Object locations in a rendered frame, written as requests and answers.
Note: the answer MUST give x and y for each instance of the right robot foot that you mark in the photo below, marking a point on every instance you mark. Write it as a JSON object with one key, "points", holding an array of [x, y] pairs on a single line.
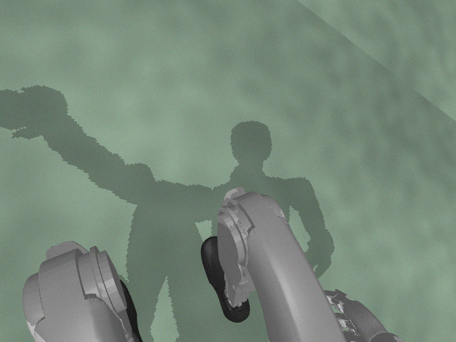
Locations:
{"points": [[215, 275]]}

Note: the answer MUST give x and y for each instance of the right robot hand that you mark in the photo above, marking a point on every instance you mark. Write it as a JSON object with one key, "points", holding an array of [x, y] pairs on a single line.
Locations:
{"points": [[363, 326]]}

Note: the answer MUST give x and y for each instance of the left robot foot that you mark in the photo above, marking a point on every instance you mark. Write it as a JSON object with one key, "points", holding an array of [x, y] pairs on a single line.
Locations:
{"points": [[132, 314]]}

